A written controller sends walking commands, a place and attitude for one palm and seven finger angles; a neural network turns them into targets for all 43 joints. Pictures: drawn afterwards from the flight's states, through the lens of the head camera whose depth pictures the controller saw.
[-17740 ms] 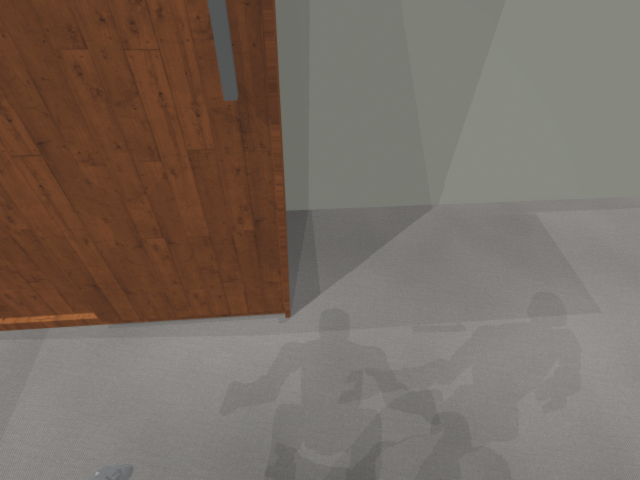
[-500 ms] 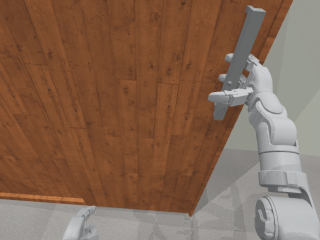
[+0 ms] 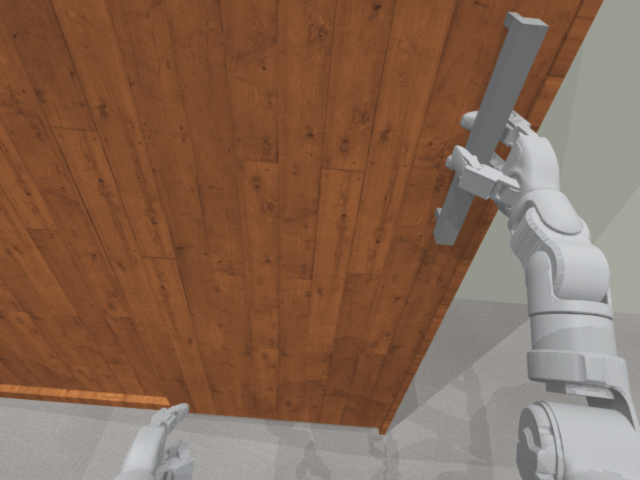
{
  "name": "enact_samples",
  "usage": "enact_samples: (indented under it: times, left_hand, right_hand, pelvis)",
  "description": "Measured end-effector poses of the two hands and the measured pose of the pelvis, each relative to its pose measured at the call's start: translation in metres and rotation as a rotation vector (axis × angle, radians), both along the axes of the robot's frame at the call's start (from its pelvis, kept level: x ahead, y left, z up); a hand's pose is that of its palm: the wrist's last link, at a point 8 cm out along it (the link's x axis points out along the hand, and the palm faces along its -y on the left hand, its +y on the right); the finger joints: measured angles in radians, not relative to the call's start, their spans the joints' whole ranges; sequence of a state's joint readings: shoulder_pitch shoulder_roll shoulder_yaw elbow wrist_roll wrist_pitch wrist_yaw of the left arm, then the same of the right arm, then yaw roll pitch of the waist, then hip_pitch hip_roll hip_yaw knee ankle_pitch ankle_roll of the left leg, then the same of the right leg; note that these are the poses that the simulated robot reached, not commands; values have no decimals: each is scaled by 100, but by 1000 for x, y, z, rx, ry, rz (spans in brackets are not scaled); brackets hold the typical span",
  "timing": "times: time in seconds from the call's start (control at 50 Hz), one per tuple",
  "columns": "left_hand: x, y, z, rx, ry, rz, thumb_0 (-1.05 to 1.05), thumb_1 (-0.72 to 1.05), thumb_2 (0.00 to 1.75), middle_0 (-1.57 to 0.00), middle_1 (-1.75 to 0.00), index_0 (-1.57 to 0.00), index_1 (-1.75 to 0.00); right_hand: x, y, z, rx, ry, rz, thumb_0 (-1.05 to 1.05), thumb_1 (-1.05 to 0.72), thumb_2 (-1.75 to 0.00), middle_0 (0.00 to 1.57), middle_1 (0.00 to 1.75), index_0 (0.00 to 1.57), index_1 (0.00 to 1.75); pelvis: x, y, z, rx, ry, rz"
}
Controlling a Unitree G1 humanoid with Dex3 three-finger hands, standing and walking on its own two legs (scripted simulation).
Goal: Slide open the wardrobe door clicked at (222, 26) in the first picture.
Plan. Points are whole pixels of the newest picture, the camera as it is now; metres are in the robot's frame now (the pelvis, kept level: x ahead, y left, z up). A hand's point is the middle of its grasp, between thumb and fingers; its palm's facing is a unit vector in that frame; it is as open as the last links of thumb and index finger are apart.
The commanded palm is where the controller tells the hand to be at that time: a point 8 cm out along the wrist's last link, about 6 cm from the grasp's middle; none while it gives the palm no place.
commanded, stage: grip the handle and tug to test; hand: right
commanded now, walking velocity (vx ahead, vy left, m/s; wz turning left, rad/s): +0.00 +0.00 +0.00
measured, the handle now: (473, 143) +0.45 -0.15 +0.25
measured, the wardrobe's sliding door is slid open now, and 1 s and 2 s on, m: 0.00 0.00 0.00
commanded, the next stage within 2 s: tug the door sideways, standing still in 0.74 s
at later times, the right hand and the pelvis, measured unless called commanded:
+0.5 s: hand (468, 171) +0.40 -0.13 +0.25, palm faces +0.01 +1.00 +0.00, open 6.5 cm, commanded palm +0.35 -0.19 +0.24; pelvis +0.01 +0.00 +0.00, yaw +1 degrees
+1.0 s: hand (465, 173) +0.39 -0.13 +0.24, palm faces +0.00 +1.00 -0.02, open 6.6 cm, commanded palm +0.37 -0.16 +0.24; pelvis +0.05 -0.01 +0.00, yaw +2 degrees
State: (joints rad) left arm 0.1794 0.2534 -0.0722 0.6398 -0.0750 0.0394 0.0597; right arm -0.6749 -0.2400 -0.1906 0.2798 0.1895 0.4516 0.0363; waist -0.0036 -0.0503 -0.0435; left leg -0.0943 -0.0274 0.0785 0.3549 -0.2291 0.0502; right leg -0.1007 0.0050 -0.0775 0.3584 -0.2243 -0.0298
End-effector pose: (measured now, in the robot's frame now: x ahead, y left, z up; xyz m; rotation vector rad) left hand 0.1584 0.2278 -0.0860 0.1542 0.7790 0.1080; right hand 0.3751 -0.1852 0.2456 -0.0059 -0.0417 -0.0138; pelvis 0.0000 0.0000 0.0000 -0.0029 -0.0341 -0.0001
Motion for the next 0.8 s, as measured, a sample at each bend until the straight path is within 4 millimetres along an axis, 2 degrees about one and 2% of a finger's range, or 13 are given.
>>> enact_samples:
  times: [0.26, 0.52, 0.66, 0.8]
  left_hand:
    - [13, -6, 3, -11, -14, -13, 2, 90, 90, -20, -30, -20, -30]
    - [12, -4, 5, -22, -23, 16, 2, 90, 90, -20, -30, -20, -30]
    - [15, -1, 5, -33, -24, 35, 2, 90, 90, -20, -30, -20, -30]
    - [29, 1, 7, -41, -29, 43, 2, 90, 90, -20, -30, -20, -30]
  right_hand:
    - [-1, 2, 0, 2, -3, 2, 0, -64, -79, 34, 135, 30, 134]
    - [-2, 3, -1, 3, -15, -1, 0, -66, -76, 32, 135, 28, 132]
    - [-4, 4, -2, -11, -31, 3, -1, -70, -74, 30, 134, 21, 130]
    - [-5, 4, -3, -24, -45, 15, -2, -71, -74, 28, 133, 17, 127]
  pelvis:
    - [5, -1, 0, 0, 2, 1]
    - [9, -3, 0, -1, 4, 20]
    - [17, -4, 0, -2, 12, 37]
    - [30, -5, 0, -8, 30, 68]
